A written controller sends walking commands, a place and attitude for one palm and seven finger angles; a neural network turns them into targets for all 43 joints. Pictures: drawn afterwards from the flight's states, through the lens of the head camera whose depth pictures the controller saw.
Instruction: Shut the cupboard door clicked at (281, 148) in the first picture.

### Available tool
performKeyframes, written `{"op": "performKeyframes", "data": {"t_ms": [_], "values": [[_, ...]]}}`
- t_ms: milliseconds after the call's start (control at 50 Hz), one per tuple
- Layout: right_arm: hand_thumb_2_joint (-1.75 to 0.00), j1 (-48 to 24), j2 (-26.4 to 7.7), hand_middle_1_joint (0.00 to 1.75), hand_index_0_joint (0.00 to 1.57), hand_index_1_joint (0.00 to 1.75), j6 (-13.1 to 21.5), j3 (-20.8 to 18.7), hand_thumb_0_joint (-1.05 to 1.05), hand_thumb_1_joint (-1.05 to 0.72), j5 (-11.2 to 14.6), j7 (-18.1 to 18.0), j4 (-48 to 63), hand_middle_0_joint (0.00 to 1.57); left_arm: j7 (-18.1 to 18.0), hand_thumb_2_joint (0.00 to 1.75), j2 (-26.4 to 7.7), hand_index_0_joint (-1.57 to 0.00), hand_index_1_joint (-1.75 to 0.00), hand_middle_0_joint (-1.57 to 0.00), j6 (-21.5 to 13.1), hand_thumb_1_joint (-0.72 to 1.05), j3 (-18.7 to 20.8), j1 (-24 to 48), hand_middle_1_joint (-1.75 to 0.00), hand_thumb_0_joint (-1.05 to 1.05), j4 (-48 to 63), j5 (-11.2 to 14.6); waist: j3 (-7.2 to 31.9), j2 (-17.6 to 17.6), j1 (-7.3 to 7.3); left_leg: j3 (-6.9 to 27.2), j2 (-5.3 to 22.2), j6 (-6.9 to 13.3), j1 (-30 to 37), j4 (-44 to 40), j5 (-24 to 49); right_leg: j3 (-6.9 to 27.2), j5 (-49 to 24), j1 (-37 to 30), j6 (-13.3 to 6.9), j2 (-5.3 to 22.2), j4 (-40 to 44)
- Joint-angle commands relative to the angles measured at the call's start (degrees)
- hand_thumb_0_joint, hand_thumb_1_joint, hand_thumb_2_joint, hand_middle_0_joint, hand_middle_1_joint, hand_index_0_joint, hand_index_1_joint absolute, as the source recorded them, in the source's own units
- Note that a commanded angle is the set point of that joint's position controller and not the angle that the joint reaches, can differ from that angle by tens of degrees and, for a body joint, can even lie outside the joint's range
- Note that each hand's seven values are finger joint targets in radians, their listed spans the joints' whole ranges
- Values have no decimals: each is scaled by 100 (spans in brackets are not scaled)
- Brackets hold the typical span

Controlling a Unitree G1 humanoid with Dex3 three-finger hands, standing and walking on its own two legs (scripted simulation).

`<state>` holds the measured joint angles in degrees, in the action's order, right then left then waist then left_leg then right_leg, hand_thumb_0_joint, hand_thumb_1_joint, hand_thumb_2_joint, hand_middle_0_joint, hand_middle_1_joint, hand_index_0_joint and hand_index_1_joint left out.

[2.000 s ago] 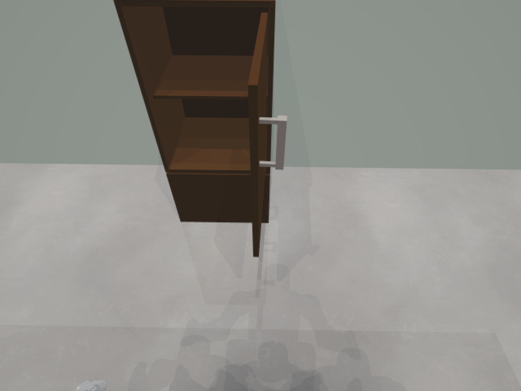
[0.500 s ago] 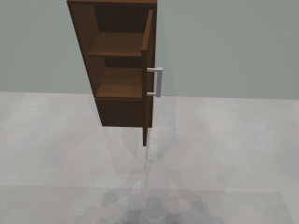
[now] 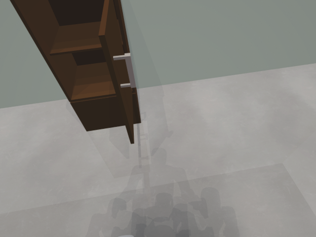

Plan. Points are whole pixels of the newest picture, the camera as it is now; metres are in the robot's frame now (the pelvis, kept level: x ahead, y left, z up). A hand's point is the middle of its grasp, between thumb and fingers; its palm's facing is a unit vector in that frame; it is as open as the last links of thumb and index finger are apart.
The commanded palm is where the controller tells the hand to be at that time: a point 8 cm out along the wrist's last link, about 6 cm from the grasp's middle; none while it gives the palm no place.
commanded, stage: walk around to get in front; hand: left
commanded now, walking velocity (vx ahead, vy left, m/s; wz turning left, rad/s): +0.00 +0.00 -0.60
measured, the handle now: (125, 72) +0.64 +0.18 +0.04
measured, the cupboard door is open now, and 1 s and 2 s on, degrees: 87 87 87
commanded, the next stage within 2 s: none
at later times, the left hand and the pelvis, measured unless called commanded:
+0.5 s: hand out of the picture +0.07 +0.25 -0.16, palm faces -0.17 -0.96 -0.22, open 7.4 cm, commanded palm none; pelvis -0.03 +0.06 +0.01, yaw -15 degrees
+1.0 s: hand (98, 235) +0.14 +0.19 -0.14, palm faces -0.58 -0.79 -0.19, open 7.4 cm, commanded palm none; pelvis -0.05 +0.09 +0.02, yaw -36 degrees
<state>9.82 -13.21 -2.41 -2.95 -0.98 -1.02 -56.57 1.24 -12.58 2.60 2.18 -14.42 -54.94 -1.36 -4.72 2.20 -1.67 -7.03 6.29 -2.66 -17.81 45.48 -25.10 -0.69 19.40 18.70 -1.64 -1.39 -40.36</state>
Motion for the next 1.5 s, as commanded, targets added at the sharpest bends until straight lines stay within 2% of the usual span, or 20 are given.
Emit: {"op": "performKeyframes", "data": {"t_ms": [0, 80, 360, 440, 460, 480, 500, 540, 580, 620, 780, 960, 1020, 1040, 1060, 1080, 1120, 1200, 1380, 1480], "values": [[-90, -408, -609, 30, 20, 30, 80, -188, 0, -90, 28, -61, 694, 20, -252, 90, -1325, -20, -30, -20, -171, 90, 409, -466, -30, 0, 376, 25, 422, -1547, -129, 874, -168, 24, -1493, 2138, -358, 2679, -2564, -747, -741, 1818, 2284], [-90, -267, -567, 30, 20, 30, 89, -206, 0, -90, 4, -23, 536, 20, -227, 90, -1041, -20, -30, -20, -235, 90, 348, -189, -30, 0, 490, 65, 570, -675, 41, 873, -156, -98, -1401, 2046, 556, 2119, -2365, -933, -623, 1313, 2158], [-90, -503, -492, 30, 20, 30, 134, -162, 0, -90, 70, -101, 881, 20, -188, 90, -1203, -20, -30, -20, -105, 90, 459, -236, -30, 0, 601, -25, 752, -1099, -114, 861, -563, -25, -484, -99, 23, 2987, -1985, -696, -863, 1065, 2187], [-90, 477, -561, 30, 20, 30, 257, -173, 0, -90, 122, -167, 692, 20, -178, 90, -1162, -20, -30, -20, -38, 90, 465, 270, -30, 0, 760, 15, 1062, -1076, 341, 799, -652, 156, 1264, -2165, 910, 2773, -1707, 129, -335, 595, 1687], [-90, 693, -889, 30, 20, 30, 316, -218, 0, -90, 102, -209, 656, 20, -149, 90, -915, -20, -30, -20, -20, 90, 409, 270, -30, 0, 844, 57, 1122, -233, 457, 1511, 121, 368, 2013, -2816, 745, 2193, -707, 953, -25, 26, 1019], [-90, 430, -1395, 30, 20, 30, 301, -312, 0, -90, 48, -190, 822, 20, -88, 90, -591, -20, -30, -20, -18, 90, 366, 108, -30, 0, 913, 83, 895, 1430, 305, 2952, 1587, 656, 2119, -3370, 690, 1166, 1013, 1985, 287, -619, -381], [-90, 256, -1490, 30, 20, 30, 257, -302, 0, -90, 22, -182, 955, 20, -92, 90, -815, -20, -30, -20, 5, 90, 444, 321, -30, 0, 933, -18, 511, 1163, 343, 3216, 2205, 1064, 1064, -3403, 837, 811, 1261, 1895, 466, -274, -1561], [-90, -510, -909, 30, 20, 30, 273, -135, 0, -90, -21, -184, 1101, 20, -14, 90, -984, -20, -30, -20, 90, 90, 571, 23, -30, 0, 653, -94, 121, 738, -99, 2159, 1382, 950, 26, -3408, 855, 778, 417, 1428, 580, -104, -2798], [-90, -620, -752, 30, 20, 30, 319, -62, 0, -90, -14, -180, 1155, 20, 71, 90, -834, -20, -30, -20, 115, 90, 535, -211, -30, 0, 547, -85, 89, 541, -222, 1262, 859, 772, -82, -3229, 1212, 510, -58, 1390, 582, -16, -3339], [-90, -142, -715, 30, 20, 30, 336, -74, 0, -90, -24, -177, 1037, 20, 81, 90, -698, -20, -30, -20, 118, 90, 480, -105, -30, 0, 552, -61, 174, 574, -51, 1007, 727, 804, 616, -3038, 1612, 385, -177, 1677, 647, 18, -3305], [-90, 877, -797, 30, 20, 30, 347, -191, 0, -90, -12, -176, 640, 20, 76, 90, -566, -20, -30, -20, 143, 90, 389, 596, -30, 0, 687, -1, 232, 652, 373, 889, 1294, 1080, 1556, -2975, 2337, 131, 180, 1714, 720, 418, -1993], [-90, 922, -989, 30, 20, 30, 301, -324, 0, -90, -71, -81, 366, 20, 53, 90, -321, -20, -30, -20, 40, 90, 298, 803, -30, 0, 755, 16, 609, 891, 409, 99, 1666, 1011, 1336, -2312, 3089, -382, 509, 419, 393, 380, -143], [-90, 934, -910, 30, 20, 30, 258, -298, 0, -90, -55, -17, 349, 20, 44, 90, -479, -20, -30, -20, -59, 90, 343, 272, -30, 0, 601, -8, 982, 439, 114, -456, 1499, 447, 563, -1380, 1237, -566, -263, -1105, 165, 273, 1428], [-90, 1014, -633, 30, 20, 30, 229, -225, 0, -90, 1, 38, 436, 20, -7, 90, -991, -20, -30, -20, -140, 90, 431, -90, -30, 0, 489, -57, 1149, -836, -86, -925, 1038, 76, -639, -119, 26, 588, 271, -2252, -195, 1196, 2167], [-90, 544, -299, 30, 20, 30, 196, -80, 0, -90, -28, 86, 806, 20, -99, 90, -1657, -20, -30, -20, -161, 90, 548, -479, -30, 0, 389, -16, 850, -2278, -368, -614, 202, -209, -2370, 1391, -1439, 2957, 375, -2454, -808, 2418, 2811], [-90, 43, -602, 30, 20, 30, 158, -138, 0, -90, -61, 78, 958, 20, -183, 90, -1570, -20, -30, -20, -120, 90, 567, -681, -30, 0, 356, 61, 600, -1646, -518, 157, 282, -93, -2575, 1839, -1047, 2880, 853, -2080, -1034, 2529, 2988], [-90, -242, -609, 30, 20, 30, 162, -187, 0, -90, -59, 162, 946, 20, -211, 90, -1284, -20, -30, -20, -214, 90, 507, -225, -30, 0, 424, 60, 9, -1555, -320, 408, 354, -45, -2677, 2065, -76, 2619, 1767, -1391, -882, 2008, 3213], [-90, 383, -488, 30, 20, 30, 222, -239, 0, -90, -112, 203, 631, 20, -153, 90, -905, -20, -30, -20, -445, 90, 370, 93, -30, 0, 479, 37, -83, -891, 196, 386, 275, -208, -1923, 1562, 921, 1454, 70, -877, -694, 1387, 2982], [-90, -611, -358, 30, 20, 30, 405, -198, 0, -90, -52, 238, 1110, 20, -144, 90, -890, -20, -30, -20, -583, 90, 359, -736, -30, 0, 191, -20, -69, -949, -142, 443, 41, -210, -1948, 285, 1037, 1997, -607, -1369, -891, 1360, 2787], [-90, -209, -346, 30, 20, 30, 563, -175, 0, -90, 0, 171, 1045, 20, -168, 90, -930, -20, -30, -20, -547, 90, 402, -557, -30, 0, 155, -22, 204, -1020, 131, 274, -320, -30, 8, -1376, 979, 1934, -1469, -777, -676, 1135, 1937]]}}
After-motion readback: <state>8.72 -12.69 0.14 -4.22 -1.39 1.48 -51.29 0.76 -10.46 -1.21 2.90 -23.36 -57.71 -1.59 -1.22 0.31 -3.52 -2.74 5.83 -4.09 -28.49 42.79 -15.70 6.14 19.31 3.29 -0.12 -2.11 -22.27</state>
